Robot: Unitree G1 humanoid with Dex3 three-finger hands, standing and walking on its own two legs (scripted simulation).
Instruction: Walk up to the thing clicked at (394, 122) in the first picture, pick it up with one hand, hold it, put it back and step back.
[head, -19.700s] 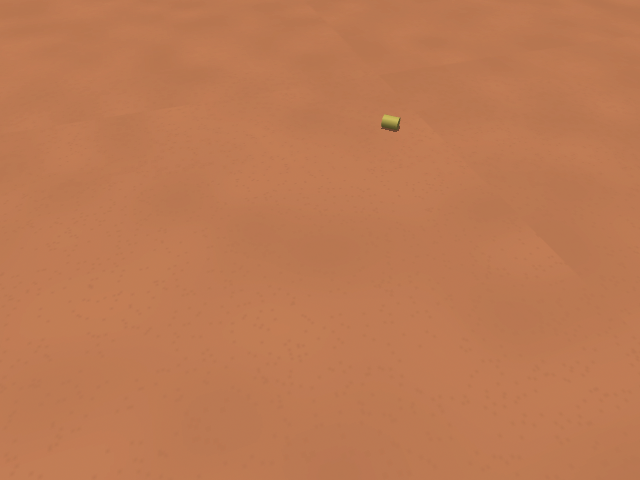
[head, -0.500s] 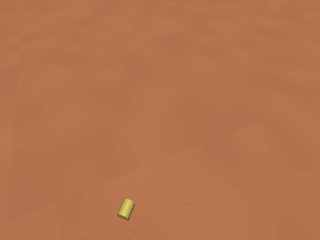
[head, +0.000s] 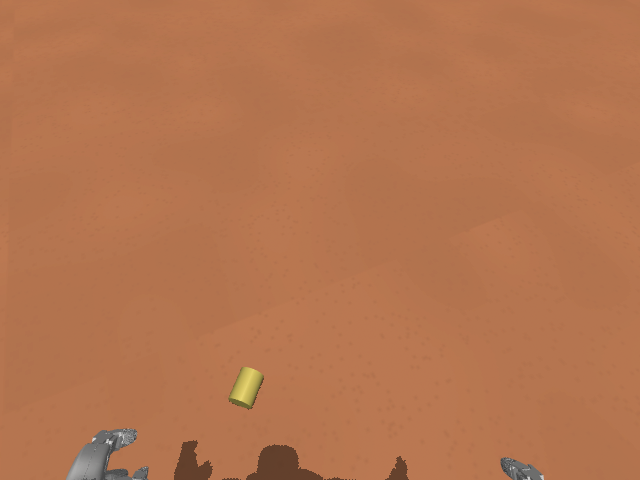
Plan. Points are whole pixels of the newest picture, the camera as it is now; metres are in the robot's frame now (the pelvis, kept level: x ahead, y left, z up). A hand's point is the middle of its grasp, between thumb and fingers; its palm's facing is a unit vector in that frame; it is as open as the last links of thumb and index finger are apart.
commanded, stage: rise first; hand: left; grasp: from above
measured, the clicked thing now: (246, 387) +0.46 +0.21 -0.73
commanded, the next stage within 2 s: none
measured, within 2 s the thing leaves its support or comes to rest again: neither
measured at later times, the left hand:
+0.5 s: hand out of the picture +0.15 +0.27 -0.21, palm faces -0.02 -0.84 -0.55, open 13.2 cm
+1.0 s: hand out of the picture +0.18 +0.28 -0.31, palm faces -0.17 -0.60 -0.78, open 13.6 cm
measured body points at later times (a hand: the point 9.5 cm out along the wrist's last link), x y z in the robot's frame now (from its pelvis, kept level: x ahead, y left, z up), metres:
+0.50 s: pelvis +0.01 +0.01 -0.06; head +0.10 +0.02 +0.38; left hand +0.16 +0.31 -0.18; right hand +0.18 -0.23 -0.16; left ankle +0.02 +0.15 -0.73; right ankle +0.02 -0.14 -0.73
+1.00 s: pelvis -0.02 +0.01 -0.14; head +0.10 +0.03 +0.29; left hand +0.19 +0.31 -0.26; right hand +0.15 -0.24 -0.25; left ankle +0.02 +0.15 -0.73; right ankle +0.02 -0.14 -0.73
